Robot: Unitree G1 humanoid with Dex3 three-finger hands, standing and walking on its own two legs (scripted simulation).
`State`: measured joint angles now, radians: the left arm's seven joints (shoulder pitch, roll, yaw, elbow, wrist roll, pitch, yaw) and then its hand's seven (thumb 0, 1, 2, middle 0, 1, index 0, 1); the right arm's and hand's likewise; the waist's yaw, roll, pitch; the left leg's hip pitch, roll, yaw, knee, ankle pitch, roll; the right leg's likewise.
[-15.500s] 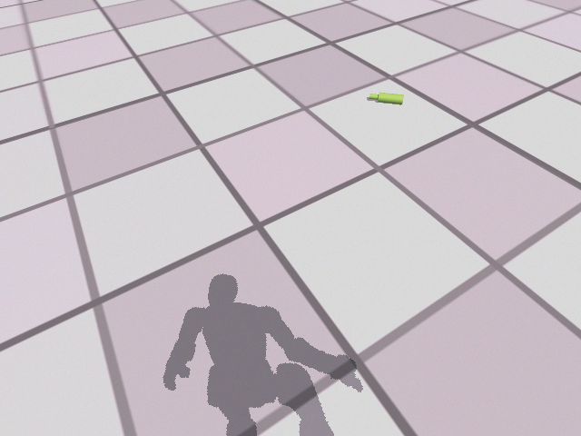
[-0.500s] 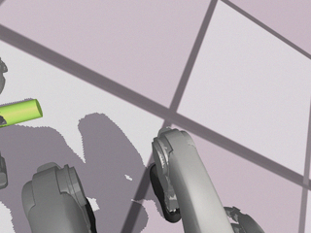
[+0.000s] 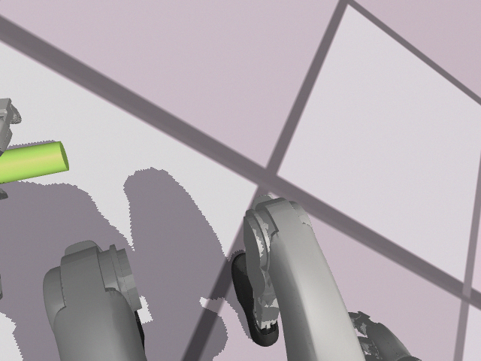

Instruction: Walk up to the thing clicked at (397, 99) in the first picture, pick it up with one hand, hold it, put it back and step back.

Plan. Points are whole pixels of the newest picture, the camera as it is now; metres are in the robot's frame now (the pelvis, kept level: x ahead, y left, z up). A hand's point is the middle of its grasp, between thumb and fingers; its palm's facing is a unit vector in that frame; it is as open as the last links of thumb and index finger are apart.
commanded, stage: rest palm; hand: left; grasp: from above
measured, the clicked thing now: out of the picture +0.48 +0.34 -0.29
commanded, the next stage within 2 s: close in 1.12 s
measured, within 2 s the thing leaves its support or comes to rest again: neither
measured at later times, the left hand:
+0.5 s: hand (7, 166) +0.47 +0.31 -0.24, palm faces -0.46 -0.10 -0.88, open 14.1 cm
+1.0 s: hand (10, 171) +0.46 +0.31 -0.25, palm faces -0.46 -0.11 -0.88, open 14.1 cm
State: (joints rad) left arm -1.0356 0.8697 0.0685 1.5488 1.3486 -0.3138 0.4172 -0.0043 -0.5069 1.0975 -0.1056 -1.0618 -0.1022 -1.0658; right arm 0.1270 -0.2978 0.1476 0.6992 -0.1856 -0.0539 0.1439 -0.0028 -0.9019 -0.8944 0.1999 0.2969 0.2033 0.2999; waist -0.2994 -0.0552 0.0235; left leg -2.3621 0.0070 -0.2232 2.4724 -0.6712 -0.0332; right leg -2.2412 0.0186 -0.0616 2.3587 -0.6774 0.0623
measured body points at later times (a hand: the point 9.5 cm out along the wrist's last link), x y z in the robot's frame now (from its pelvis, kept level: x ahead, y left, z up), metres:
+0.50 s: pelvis +0.01 +0.00 -0.02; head +0.28 +0.11 +0.33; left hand +0.49 +0.31 -0.19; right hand +0.03 -0.26 -0.08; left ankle +0.07 +0.14 -0.28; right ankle +0.11 -0.14 -0.28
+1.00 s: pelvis +0.00 +0.01 -0.02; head +0.27 +0.12 +0.32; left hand +0.48 +0.31 -0.20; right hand +0.05 -0.26 -0.08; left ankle +0.07 +0.14 -0.28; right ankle +0.11 -0.14 -0.28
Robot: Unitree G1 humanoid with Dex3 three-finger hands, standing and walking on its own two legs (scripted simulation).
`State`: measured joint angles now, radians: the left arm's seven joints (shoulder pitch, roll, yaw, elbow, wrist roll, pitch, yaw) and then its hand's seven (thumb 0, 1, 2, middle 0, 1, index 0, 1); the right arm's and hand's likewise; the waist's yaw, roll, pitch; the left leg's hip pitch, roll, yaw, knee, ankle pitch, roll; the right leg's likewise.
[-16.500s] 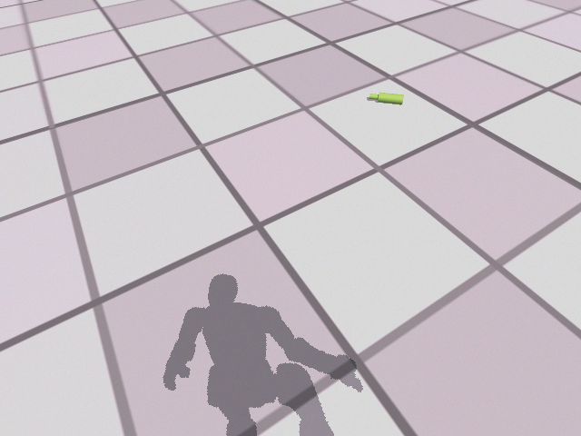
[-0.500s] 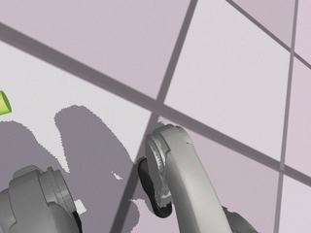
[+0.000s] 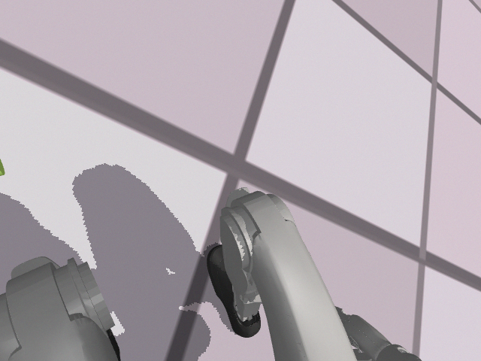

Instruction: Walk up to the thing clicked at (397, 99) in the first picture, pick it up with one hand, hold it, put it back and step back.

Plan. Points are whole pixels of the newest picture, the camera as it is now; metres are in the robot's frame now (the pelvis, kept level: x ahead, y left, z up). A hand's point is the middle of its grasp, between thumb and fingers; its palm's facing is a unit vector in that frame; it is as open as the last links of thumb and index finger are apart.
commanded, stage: rest palm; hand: left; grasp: from above
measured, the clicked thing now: out of the picture +0.45 +0.36 -0.27
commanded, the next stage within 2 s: close in 0.12 s
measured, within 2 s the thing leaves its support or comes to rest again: neither
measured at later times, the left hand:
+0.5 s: hand out of the picture +0.45 +0.33 -0.24, palm faces -0.44 -0.14 -0.89, open 13.7 cm
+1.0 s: hand out of the picture +0.44 +0.33 -0.24, palm faces -0.44 -0.14 -0.89, open 12.1 cm
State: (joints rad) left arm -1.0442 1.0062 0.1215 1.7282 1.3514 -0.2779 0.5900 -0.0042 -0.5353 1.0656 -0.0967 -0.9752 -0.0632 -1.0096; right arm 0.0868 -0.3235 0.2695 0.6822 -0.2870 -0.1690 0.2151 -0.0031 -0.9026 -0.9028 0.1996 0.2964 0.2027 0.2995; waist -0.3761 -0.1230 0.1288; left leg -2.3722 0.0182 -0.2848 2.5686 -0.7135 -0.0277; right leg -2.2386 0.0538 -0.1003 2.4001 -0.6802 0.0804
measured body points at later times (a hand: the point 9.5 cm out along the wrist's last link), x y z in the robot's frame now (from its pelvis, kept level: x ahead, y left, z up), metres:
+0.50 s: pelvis +0.00 +0.00 +0.00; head +0.27 +0.13 +0.33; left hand +0.47 +0.33 -0.19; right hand +0.06 -0.25 -0.06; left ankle +0.06 +0.13 -0.26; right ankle +0.11 -0.14 -0.26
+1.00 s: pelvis +0.00 +0.00 +0.00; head +0.26 +0.14 +0.34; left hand +0.46 +0.34 -0.18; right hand +0.06 -0.25 -0.05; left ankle +0.06 +0.13 -0.26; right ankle +0.11 -0.14 -0.26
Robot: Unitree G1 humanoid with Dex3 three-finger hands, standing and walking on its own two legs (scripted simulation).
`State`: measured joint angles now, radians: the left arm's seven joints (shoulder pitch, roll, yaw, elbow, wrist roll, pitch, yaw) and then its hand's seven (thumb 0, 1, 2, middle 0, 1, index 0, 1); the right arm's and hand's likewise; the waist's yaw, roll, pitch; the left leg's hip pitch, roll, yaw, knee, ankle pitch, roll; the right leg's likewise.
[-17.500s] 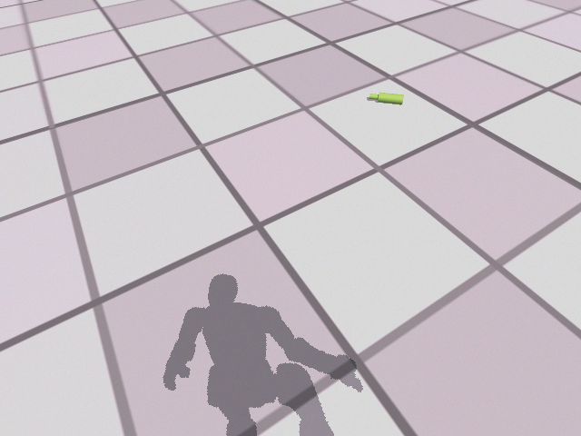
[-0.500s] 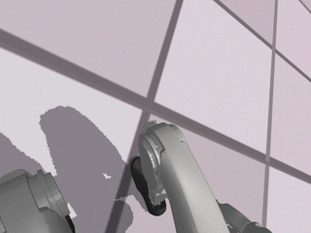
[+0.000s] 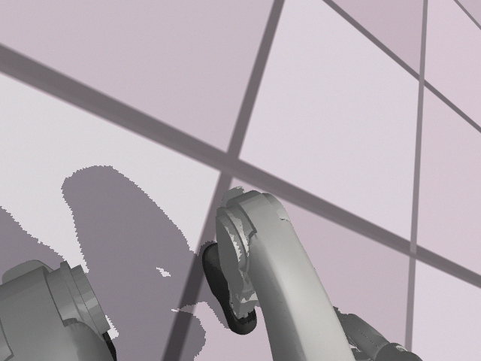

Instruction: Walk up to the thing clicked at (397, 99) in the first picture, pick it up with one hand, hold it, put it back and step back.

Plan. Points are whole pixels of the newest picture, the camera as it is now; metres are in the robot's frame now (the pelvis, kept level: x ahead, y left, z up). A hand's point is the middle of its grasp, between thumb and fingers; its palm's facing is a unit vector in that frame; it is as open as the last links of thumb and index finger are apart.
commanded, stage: close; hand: left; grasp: from above
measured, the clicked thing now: out of the picture +0.45 +0.37 -0.27
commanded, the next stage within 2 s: settle in 0.72 s
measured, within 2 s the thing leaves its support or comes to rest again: leaves its support in 1.08 s
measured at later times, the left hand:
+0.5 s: hand out of the picture +0.44 +0.33 -0.24, palm faces -0.45 -0.14 -0.88, open 9.3 cm
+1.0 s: hand out of the picture +0.44 +0.34 -0.23, palm faces -0.44 -0.15 -0.88, open 9.0 cm
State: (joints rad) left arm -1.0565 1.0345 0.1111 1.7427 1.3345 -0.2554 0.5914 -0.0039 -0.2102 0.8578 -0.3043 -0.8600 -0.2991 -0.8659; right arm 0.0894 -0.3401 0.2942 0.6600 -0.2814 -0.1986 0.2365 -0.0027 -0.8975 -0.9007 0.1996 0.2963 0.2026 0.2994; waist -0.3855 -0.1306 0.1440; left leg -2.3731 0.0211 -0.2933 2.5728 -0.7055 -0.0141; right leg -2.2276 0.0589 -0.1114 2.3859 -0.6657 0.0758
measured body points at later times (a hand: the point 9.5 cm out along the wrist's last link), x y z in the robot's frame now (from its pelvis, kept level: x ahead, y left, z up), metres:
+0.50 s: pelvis +0.00 +0.00 +0.00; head +0.26 +0.14 +0.34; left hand +0.46 +0.34 -0.19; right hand +0.07 -0.25 -0.05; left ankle +0.06 +0.13 -0.26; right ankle +0.12 -0.14 -0.26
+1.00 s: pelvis +0.00 +0.00 +0.00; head +0.26 +0.13 +0.34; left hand +0.46 +0.34 -0.18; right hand +0.06 -0.25 -0.06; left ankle +0.06 +0.13 -0.26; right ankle +0.12 -0.14 -0.26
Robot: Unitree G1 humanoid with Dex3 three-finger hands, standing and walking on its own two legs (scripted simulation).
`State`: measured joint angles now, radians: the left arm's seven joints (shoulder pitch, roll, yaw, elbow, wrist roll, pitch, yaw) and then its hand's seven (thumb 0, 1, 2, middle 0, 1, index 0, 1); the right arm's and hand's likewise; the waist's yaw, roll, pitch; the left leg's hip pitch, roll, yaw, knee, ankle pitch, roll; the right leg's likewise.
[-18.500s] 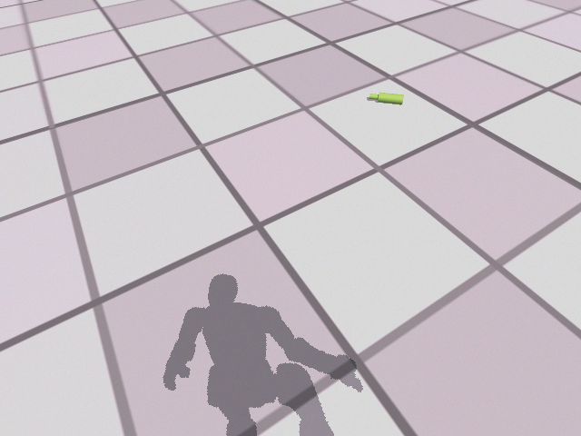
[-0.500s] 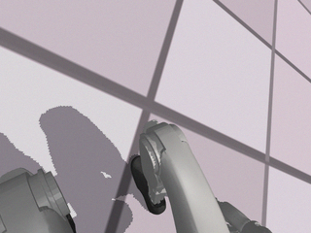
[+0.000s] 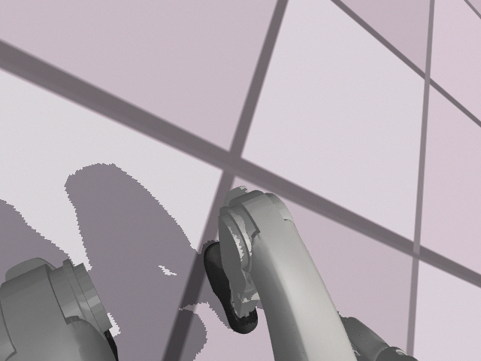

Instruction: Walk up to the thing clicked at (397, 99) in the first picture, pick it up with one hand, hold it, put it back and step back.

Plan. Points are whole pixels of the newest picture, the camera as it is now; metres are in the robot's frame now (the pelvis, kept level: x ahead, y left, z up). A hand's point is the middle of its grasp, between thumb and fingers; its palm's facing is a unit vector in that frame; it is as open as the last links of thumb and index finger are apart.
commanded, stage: settle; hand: left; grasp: from above
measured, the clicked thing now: out of the picture +0.45 +0.37 -0.27
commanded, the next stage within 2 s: lift in 0.72 s
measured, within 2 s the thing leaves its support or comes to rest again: leaves its support in 0.08 s
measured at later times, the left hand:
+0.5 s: hand out of the picture +0.44 +0.35 -0.14, palm faces -0.44 -0.09 -0.89, open 8.8 cm
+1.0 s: hand out of the picture +0.43 +0.35 -0.09, palm faces -0.45 -0.11 -0.89, open 8.8 cm
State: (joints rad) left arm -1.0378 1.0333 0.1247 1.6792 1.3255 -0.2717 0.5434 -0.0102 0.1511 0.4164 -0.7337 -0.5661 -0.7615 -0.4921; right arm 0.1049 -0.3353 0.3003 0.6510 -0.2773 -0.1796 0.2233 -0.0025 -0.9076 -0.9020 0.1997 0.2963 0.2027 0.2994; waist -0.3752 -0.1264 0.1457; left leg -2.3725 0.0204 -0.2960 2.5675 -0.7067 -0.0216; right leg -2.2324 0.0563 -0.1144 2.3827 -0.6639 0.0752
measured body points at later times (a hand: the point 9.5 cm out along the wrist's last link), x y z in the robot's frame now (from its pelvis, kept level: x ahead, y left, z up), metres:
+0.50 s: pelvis +0.00 +0.00 +0.02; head +0.23 +0.11 +0.39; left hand +0.46 +0.35 -0.09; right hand +0.10 -0.27 -0.07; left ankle +0.06 +0.13 -0.26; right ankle +0.12 -0.14 -0.26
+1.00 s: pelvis -0.01 -0.01 +0.04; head +0.21 +0.09 +0.42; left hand +0.45 +0.35 -0.04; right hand +0.07 -0.28 -0.05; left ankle +0.06 +0.13 -0.26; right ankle +0.12 -0.14 -0.26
